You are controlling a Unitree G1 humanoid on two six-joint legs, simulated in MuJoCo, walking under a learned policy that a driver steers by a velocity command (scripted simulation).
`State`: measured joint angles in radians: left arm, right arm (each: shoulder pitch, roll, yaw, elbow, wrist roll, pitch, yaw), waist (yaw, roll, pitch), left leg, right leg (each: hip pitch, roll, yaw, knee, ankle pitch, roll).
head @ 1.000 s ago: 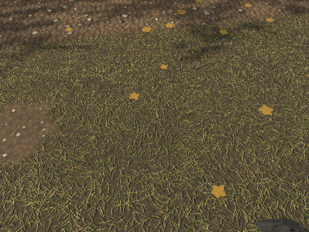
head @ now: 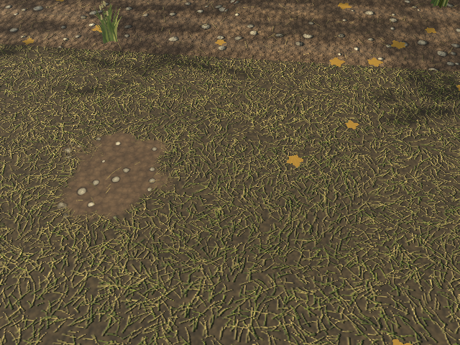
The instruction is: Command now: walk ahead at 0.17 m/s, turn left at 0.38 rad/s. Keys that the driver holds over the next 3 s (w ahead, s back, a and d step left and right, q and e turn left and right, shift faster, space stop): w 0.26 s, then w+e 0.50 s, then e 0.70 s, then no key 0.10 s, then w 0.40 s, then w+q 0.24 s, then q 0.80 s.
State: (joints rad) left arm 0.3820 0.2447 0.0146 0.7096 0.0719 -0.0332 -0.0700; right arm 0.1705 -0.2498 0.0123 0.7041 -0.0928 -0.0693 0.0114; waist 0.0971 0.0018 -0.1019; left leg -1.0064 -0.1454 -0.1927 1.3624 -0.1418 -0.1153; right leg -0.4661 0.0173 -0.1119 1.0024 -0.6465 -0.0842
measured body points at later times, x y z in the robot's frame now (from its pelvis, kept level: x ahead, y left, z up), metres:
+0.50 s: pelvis +0.18 +0.08 -0.05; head +0.20 +0.09 +0.40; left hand +0.00 +0.27 -0.18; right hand +0.43 -0.09 -0.14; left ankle +0.23 +0.20 -0.81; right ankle -0.07 -0.07 -0.66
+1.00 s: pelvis +0.44 +0.06 -0.11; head +0.44 +0.06 +0.34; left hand +0.70 +0.26 -0.19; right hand +0.38 -0.19 -0.25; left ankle +0.24 +0.21 -0.79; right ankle +0.55 -0.04 -0.82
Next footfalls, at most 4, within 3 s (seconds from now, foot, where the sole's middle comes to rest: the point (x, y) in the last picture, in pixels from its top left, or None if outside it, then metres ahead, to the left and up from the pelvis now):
0.50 left None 0.26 0.21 -0.86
0.96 right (278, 337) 0.59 -0.05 -0.86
1.52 left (223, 307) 0.67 0.13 -0.86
2.08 right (321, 308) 0.70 -0.19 -0.86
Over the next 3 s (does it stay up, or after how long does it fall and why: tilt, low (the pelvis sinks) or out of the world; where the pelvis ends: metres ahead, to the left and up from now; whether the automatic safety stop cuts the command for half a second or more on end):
stays up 0.93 -0.21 -0.24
